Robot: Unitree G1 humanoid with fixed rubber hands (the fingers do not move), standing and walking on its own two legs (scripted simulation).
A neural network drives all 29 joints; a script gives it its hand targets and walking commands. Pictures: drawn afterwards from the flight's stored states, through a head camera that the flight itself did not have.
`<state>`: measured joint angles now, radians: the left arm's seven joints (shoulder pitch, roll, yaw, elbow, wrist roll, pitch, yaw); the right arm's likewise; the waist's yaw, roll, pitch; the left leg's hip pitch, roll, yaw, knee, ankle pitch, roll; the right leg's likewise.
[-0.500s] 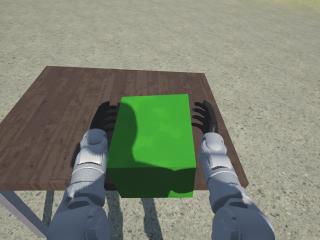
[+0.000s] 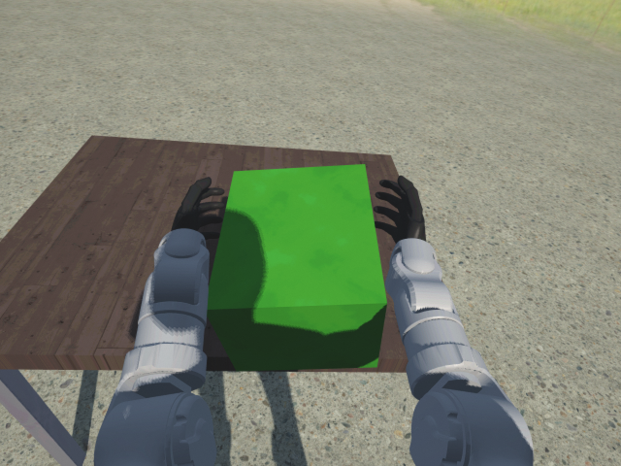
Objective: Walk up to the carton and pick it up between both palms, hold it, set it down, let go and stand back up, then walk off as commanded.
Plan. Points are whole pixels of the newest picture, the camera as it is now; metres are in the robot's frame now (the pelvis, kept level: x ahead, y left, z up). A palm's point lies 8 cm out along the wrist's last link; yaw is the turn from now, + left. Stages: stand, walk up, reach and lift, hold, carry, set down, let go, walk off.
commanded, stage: reach and lift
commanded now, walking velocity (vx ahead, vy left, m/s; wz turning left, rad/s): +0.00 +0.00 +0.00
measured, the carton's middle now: (302, 265) +0.41 +0.02 +0.07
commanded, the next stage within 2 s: hold in 0.74 s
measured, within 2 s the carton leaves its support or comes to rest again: neither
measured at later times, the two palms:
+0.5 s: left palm (181, 236) +0.37 +0.17 +0.15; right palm (407, 241) +0.38 -0.12 +0.16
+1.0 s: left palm (174, 234) +0.37 +0.18 +0.16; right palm (402, 230) +0.39 -0.11 +0.17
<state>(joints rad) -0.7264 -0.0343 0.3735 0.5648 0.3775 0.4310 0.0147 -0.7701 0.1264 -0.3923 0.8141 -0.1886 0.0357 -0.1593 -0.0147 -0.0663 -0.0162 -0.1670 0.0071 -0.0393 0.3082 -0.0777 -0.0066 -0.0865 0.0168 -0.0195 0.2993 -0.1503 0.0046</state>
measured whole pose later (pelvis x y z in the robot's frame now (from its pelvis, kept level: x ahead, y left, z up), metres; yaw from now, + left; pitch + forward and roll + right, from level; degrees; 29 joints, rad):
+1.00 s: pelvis +0.00 +0.00 +0.00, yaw +0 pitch -7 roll +0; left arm -0.63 -0.04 0.34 0.25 0.38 0.62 -0.04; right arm -0.72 0.11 -0.22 0.65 -0.07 0.11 -0.18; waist -0.02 -0.07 0.05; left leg -0.09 0.01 -0.04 0.29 -0.08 -0.01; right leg -0.01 0.02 -0.02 0.29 -0.16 0.00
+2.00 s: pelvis +0.00 +0.00 +0.00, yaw +0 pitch -9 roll -1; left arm -0.54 -0.06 0.28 0.04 0.38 0.75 -0.05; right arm -0.61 0.10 -0.12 0.44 0.01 0.20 -0.19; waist -0.03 -0.07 0.09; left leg -0.06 0.01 -0.04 0.29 -0.08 -0.01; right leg 0.01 0.02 -0.02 0.29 -0.16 0.00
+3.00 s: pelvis -0.01 +0.00 +0.00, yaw +0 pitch -9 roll -1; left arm -0.60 -0.06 0.28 0.01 0.39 0.78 -0.08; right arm -0.65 0.09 -0.17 0.47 0.05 0.23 -0.18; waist -0.04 -0.07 0.09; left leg -0.06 0.01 -0.04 0.29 -0.08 -0.02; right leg 0.02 0.02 -0.02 0.29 -0.15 0.00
